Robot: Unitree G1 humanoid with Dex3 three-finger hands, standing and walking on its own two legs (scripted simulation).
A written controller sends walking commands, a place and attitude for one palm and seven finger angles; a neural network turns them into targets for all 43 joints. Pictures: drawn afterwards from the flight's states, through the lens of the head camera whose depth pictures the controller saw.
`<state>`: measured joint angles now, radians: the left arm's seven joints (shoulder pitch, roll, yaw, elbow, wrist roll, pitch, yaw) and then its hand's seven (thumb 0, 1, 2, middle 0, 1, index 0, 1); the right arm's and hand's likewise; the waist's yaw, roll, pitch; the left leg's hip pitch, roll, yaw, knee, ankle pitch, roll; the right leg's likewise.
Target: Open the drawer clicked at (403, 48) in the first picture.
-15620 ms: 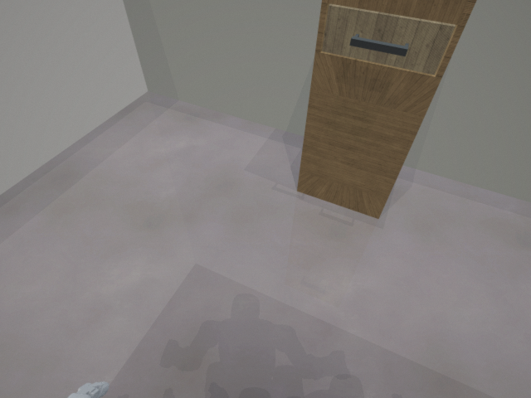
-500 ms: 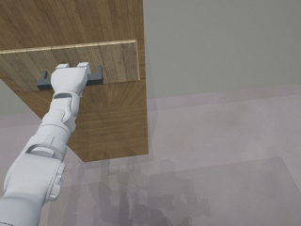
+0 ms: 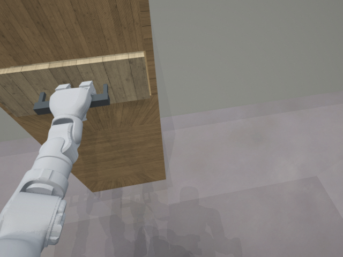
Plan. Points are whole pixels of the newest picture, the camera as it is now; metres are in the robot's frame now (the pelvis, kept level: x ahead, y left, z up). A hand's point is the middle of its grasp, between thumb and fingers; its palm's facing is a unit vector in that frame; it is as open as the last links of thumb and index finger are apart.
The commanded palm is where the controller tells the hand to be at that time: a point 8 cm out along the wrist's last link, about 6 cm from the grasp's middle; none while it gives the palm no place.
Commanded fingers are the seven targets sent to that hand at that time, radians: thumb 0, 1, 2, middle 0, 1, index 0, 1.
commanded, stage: pull the drawer open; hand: left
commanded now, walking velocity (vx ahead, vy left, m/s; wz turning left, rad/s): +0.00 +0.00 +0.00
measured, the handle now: (73, 97) +0.50 +0.23 +0.07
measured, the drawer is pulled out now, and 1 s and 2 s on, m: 0.02 0.10 0.14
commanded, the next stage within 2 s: none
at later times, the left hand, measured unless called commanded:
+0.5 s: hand (79, 125) +0.43 +0.22 +0.04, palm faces -0.03 -0.01 -1.00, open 5.2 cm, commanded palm +0.42 +0.22 +0.10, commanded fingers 0.00 0.90 0.90 -0.40 -1.35 -0.40 -1.35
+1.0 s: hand (78, 142) +0.38 +0.21 +0.04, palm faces +0.04 -0.04 -1.00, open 5.4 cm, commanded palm +0.36 +0.22 +0.10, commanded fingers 0.00 0.90 0.90 -0.40 -1.35 -0.40 -1.35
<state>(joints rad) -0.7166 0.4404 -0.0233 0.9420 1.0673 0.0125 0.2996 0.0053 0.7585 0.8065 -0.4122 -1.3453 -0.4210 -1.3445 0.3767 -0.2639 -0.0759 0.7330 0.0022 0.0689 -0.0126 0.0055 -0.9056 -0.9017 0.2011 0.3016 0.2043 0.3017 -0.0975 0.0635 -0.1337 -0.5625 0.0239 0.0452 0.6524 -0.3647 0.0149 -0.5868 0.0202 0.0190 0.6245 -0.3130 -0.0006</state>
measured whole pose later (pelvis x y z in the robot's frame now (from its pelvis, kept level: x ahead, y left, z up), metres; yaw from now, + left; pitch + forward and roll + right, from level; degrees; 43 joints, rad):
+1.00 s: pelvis +0.00 +0.00 +0.01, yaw +1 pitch +10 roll +0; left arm -0.35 0.36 -0.13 0.52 1.03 0.10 0.30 0.00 0.74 0.81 -0.42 -1.35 -0.42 -1.34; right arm 0.26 -0.27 -0.07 0.70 0.03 0.07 -0.02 0.01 -0.91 -0.90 0.20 0.30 0.20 0.30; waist -0.03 0.06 -0.11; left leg -0.40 0.01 0.04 0.58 -0.35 0.01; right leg -0.44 0.01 0.01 0.58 -0.32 0.00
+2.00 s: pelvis -0.02 -0.01 +0.01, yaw +3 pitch +6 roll +1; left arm -0.37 0.33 -0.21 0.52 1.03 0.12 0.23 -0.02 0.74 0.85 -0.41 -1.35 -0.42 -1.34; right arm 0.12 -0.22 -0.01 0.68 0.02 0.04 -0.07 0.01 -0.91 -0.90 0.20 0.30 0.20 0.30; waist 0.04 0.06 -0.07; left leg -0.37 -0.01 0.00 0.58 -0.32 0.00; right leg -0.40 -0.01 -0.02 0.61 -0.32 -0.02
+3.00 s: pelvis +0.01 -0.01 +0.01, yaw +2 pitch +4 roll +0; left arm 0.37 0.31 -0.22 -0.24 1.06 0.16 0.24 0.05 0.71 0.78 -0.34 -1.35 -0.42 -1.34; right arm 0.04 -0.20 0.02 0.58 0.00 0.05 0.05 0.01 -0.91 -0.90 0.20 0.30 0.20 0.30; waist 0.10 0.07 -0.08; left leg -0.28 0.01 0.02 0.60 -0.39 0.00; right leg -0.32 0.01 0.00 0.62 -0.37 -0.01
